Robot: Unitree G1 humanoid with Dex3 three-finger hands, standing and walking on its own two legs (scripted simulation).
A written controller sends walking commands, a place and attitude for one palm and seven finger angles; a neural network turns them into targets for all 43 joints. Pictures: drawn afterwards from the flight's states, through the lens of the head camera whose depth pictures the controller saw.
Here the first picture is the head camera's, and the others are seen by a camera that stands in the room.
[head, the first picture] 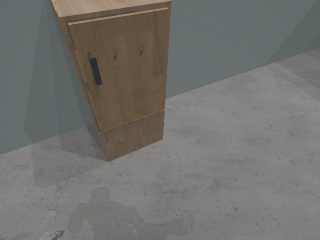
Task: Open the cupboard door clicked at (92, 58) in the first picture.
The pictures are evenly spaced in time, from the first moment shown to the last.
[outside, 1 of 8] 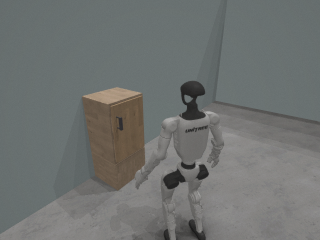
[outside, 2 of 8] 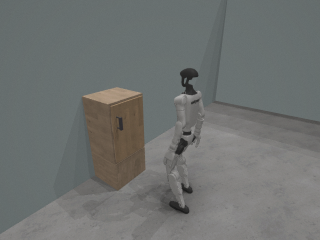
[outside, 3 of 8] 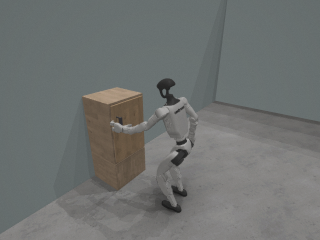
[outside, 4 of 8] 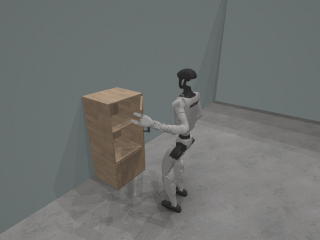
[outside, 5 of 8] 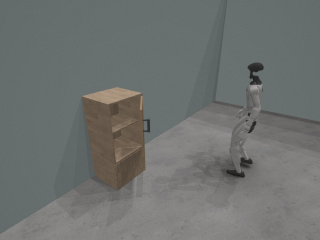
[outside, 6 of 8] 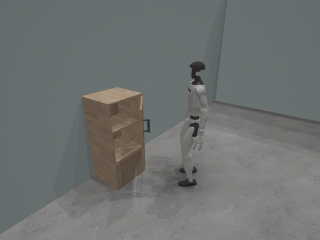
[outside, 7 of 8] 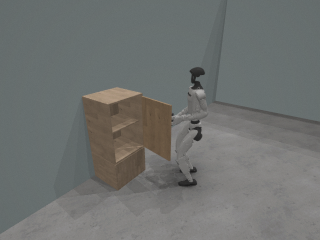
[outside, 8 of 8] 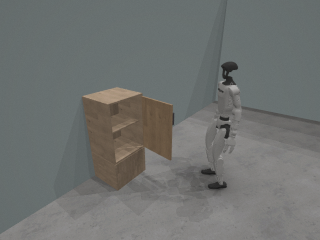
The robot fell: no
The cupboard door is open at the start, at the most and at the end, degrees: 0 87 85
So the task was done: yes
